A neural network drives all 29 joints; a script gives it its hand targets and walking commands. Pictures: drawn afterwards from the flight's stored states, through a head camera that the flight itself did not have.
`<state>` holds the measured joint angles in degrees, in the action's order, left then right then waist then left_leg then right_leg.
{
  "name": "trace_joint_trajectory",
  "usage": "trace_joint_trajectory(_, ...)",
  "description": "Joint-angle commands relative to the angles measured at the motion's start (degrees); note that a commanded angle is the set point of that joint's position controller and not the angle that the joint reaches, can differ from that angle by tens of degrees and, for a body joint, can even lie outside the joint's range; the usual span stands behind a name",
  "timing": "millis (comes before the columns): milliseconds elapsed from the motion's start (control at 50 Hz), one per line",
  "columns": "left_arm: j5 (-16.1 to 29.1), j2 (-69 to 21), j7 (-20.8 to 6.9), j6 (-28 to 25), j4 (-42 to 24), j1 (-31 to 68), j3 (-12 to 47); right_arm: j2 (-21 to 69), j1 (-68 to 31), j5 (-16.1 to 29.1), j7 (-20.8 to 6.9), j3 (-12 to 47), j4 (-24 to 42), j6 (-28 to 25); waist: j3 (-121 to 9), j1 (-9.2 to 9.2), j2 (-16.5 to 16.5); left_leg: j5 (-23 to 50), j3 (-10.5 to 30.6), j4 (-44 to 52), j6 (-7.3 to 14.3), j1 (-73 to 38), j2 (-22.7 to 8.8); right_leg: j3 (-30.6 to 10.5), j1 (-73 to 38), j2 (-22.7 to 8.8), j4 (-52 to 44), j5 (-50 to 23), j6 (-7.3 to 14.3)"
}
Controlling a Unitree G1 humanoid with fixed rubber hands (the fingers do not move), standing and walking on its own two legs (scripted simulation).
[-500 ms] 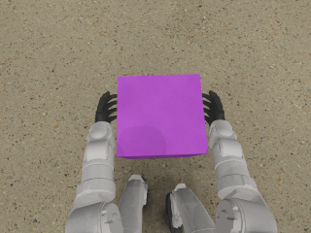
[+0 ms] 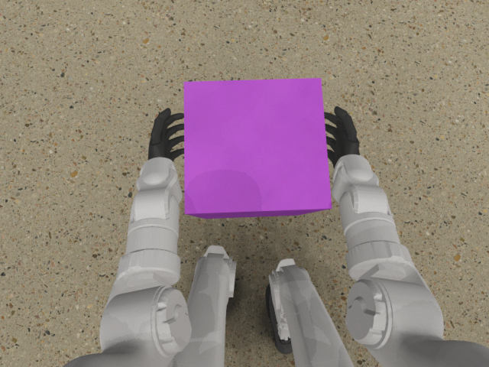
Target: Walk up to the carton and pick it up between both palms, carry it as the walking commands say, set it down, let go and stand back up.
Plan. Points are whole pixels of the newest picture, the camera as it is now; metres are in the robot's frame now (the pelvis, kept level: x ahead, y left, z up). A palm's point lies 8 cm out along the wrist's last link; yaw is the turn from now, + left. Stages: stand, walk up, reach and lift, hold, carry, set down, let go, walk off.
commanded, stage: set down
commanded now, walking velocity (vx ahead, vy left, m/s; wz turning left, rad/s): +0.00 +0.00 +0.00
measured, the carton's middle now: (252, 161) +0.44 +0.02 -0.15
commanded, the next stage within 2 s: none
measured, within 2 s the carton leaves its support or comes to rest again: neither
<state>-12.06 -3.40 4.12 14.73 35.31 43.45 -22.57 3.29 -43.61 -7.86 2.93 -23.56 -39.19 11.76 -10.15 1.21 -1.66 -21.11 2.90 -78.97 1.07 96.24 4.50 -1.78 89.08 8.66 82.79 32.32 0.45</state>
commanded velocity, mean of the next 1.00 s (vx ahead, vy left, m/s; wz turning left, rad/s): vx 0.00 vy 0.00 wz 0.00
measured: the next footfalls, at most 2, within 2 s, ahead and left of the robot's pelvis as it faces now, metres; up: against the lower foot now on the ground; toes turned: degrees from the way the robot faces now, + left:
none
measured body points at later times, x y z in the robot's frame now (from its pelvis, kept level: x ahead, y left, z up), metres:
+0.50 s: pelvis -0.02 +0.00 -0.07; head +0.25 +0.03 +0.29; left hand +0.45 +0.18 -0.18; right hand +0.47 -0.12 -0.17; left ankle +0.11 +0.10 -0.56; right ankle +0.04 -0.11 -0.56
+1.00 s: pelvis -0.03 +0.00 -0.14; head +0.28 +0.03 +0.18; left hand +0.48 +0.19 -0.26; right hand +0.49 -0.12 -0.26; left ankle +0.11 +0.10 -0.56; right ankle +0.04 -0.11 -0.56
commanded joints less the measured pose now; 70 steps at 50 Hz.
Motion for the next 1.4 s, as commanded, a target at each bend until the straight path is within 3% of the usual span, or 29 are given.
trace_joint_trajectory(0,5.86,-53.62,-11.05,-1.29,1.62,31.96,30.94,51.89,-35.6,5.29,-11.7,29.69,0.71,-1.06,-49.45,0.6,2.95,16.15,1.69,1.85,-1.62,-48.84,2.25,-0.65,-2.12,1.74,-8.29,-12.44,-1.18)
trace_joint_trajectory(740,8.79,-45.32,-11.4,-0.98,6.01,51.49,26.11,47.56,-55.47,7.88,-7.46,27.35,-2.29,-0.45,-54.92,3.13,1.63,13.72,-2.2,-17.51,-1.64,-28.31,3.18,1.33,8.66,3.24,10.79,-10.38,-1.56)
trace_joint_trajectory(1380,12.82,-38.9,-12.42,-1.18,8.01,64.02,25.73,41.79,-68.37,11.9,-7.37,28.07,-4.26,-0.75,-54.08,4.69,1.76,16.25,-3.22,-30.9,-1.58,-20.85,1.69,3.18,18.94,2.73,24.87,-10.44,-0.86)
